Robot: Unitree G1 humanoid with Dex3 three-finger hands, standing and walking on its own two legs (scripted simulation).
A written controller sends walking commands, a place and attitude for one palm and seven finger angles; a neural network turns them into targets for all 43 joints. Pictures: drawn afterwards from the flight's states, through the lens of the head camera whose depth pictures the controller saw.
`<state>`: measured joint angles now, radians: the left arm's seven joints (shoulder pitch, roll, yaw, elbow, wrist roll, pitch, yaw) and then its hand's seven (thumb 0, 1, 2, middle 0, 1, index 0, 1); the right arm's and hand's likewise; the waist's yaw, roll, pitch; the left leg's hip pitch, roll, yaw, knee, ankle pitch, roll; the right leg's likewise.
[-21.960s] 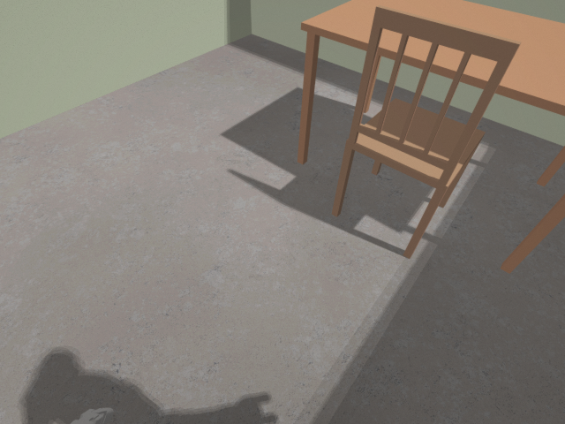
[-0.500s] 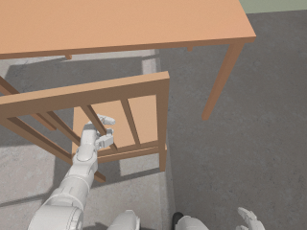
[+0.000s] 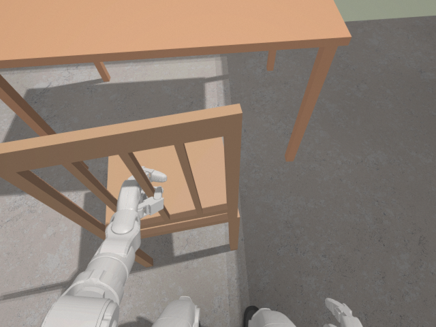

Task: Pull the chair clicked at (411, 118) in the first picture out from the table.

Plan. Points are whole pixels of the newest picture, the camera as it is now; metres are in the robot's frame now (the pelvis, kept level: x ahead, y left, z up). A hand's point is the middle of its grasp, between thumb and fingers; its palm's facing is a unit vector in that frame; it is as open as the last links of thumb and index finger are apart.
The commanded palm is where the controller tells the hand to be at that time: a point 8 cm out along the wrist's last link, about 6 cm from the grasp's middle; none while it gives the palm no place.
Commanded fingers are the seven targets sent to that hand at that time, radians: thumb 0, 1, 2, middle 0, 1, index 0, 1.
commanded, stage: step backward, pulling the chair out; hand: left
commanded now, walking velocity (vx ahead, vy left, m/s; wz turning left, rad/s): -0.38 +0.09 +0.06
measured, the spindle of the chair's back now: (150, 191) +0.38 +0.16 -0.07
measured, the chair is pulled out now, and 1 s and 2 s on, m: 0.26 0.49 0.58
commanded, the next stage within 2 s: stop walking, hand still on the chair in 1.02 s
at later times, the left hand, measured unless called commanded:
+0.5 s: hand (155, 259) +0.24 +0.13 -0.06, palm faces +0.01 -0.98 -0.20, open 5.0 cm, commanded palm +0.23 +0.18 -0.06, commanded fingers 0.00 0.90 0.90 -0.50 -1.45 -0.50 -1.45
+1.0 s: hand out of the picture +0.12 +0.13 -0.05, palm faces -0.03 -0.98 -0.20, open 4.9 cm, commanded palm +0.12 +0.18 -0.05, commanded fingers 0.00 0.90 0.90 -0.50 -1.45 -0.50 -1.45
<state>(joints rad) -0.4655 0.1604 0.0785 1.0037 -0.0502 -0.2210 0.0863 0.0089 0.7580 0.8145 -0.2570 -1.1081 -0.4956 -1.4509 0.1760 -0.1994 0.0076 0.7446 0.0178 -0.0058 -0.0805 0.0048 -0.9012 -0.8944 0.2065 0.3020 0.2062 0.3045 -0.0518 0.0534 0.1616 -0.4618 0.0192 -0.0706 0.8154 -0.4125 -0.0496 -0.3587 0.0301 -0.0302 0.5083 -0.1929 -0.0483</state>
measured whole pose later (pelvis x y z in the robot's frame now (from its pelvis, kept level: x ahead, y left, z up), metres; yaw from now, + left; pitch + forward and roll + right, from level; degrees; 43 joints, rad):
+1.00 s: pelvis -0.22 +0.01 +0.00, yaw +0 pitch +1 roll -2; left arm -0.48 0.13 -0.02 1.01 -0.04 -0.20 0.08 0.01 0.75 0.83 -0.23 -1.18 -0.49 -1.45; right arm 0.23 -0.21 0.01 0.75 0.00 -0.01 -0.06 0.01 -0.90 -0.89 0.20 0.30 0.20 0.30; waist -0.02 0.09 0.16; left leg -0.31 0.12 0.01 0.58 -0.24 -0.06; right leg -0.23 0.03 -0.04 0.46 -0.23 0.00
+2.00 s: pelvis -0.25 +0.03 +0.00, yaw +1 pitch -2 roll +0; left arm -0.19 0.10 -0.11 0.77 -0.01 -0.11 0.09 0.02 0.75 0.85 -0.25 -1.26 -0.50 -1.45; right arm 0.19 -0.22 0.02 0.69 0.01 0.02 -0.11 0.01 -0.90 -0.89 0.20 0.30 0.20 0.30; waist -0.03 0.02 0.04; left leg -0.13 0.04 0.01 0.45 -0.28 -0.03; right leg -0.23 -0.05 -0.01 0.48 -0.21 0.03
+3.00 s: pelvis -0.23 +0.03 -0.03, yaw +3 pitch +9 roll +0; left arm 0.04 0.12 -0.10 0.25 -0.01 0.12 0.03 -0.01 -0.54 0.20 -0.02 -0.05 -0.02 -0.05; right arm 0.24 -0.25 0.01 0.57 0.02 -0.09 -0.06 0.01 -0.90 -0.90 0.20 0.30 0.20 0.30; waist -0.04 0.04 -0.09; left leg -0.48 0.03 -0.03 0.78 -0.46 -0.03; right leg -0.56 -0.06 -0.04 0.79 -0.38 0.03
